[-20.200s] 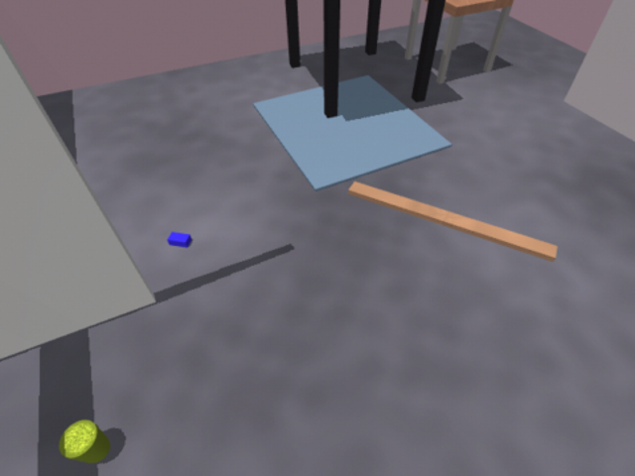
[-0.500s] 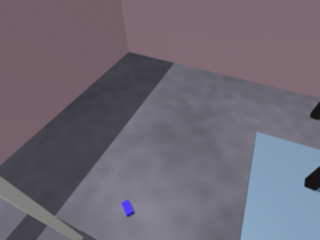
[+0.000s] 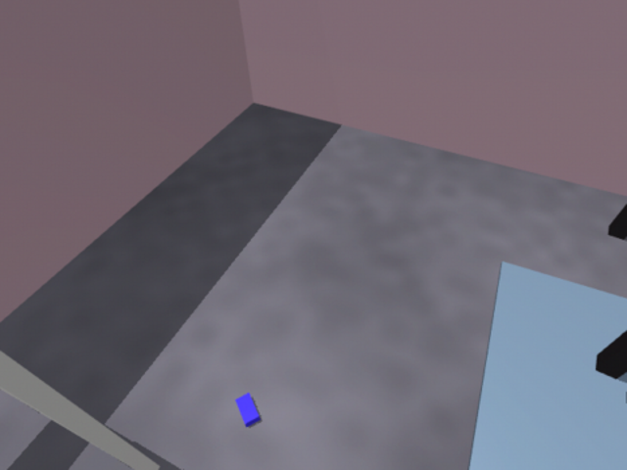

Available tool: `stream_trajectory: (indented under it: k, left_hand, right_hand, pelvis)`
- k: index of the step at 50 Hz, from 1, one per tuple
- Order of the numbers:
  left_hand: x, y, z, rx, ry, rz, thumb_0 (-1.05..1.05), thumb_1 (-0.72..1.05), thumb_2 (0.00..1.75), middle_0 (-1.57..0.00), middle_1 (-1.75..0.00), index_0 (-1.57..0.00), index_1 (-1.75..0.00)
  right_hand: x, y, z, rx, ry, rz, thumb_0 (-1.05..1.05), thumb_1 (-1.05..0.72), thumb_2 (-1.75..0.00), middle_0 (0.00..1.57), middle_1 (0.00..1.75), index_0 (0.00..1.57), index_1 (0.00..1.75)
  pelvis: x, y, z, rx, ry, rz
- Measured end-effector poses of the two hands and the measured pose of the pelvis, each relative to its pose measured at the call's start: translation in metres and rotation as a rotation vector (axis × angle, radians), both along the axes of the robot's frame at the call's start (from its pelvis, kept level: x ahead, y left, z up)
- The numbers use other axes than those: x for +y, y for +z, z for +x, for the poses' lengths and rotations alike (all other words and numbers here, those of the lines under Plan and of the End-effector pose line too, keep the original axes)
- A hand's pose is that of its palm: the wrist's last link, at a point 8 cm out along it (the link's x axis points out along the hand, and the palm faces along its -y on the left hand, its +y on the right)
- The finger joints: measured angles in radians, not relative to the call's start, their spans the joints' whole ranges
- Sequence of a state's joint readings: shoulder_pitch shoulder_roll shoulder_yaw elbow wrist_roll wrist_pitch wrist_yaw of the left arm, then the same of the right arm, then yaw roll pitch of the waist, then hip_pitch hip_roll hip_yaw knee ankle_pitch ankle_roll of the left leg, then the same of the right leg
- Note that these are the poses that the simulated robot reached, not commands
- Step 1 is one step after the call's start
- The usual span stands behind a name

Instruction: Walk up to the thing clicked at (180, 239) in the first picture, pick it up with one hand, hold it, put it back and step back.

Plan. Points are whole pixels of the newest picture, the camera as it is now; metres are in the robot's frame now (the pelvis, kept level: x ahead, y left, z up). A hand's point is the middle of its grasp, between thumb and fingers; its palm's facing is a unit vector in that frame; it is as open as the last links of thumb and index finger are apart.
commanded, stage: stand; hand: left
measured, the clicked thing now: (247, 409) +0.46 +0.25 -0.77
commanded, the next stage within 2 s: none
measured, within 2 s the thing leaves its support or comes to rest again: neither
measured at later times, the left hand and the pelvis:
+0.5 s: hand out of the picture +0.08 +0.25 -0.16, palm faces -0.03 -0.94 -0.35, open 7.4 cm; pelvis +0.00 -0.01 +0.00, yaw +0 degrees
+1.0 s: hand out of the picture +0.08 +0.25 -0.16, palm faces -0.03 -0.94 -0.34, open 7.4 cm; pelvis +0.01 +0.00 +0.00, yaw +0 degrees
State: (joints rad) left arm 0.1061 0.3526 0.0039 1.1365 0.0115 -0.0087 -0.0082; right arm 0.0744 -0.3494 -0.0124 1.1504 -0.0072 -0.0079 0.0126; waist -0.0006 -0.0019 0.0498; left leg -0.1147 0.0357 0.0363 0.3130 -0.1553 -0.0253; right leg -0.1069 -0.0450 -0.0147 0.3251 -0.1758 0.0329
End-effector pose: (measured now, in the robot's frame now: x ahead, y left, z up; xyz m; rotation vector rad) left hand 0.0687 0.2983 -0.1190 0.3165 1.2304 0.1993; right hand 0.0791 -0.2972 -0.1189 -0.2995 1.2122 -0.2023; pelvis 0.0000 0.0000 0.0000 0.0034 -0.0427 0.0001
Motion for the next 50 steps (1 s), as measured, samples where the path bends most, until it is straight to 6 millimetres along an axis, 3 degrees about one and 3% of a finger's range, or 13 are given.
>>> stream_trajectory:
  k: [25,50]
  left_hand:
    - [-0.006,0.001,0.007,-0.009,-0.014,0.003,0.0,0.9,0.9,-0.2,-0.3,-0.2,-0.3]
    - [-0.003,0.0,0.006,0.004,-0.005,0.001,0.0,0.9,0.9,-0.2,-0.3,-0.2,-0.3]
  right_hand:
    - [-0.008,-0.002,-0.013,0.037,-0.011,-0.003,0.0,-0.9,-0.9,0.2,0.3,0.2,0.3]
    - [-0.006,0.0,-0.003,0.02,0.003,-0.009,0.0,-0.9,-0.9,0.2,0.3,0.2,0.3]
  pelvis:
    - [-0.007,0.0,0.003,0.001,-0.001,-0.002]
    - [-0.004,0.0,0.007,0.002,-0.005,-0.001]
